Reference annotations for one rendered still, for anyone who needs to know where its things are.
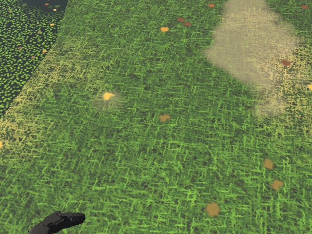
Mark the left robot hand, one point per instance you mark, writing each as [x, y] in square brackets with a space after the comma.
[56, 221]

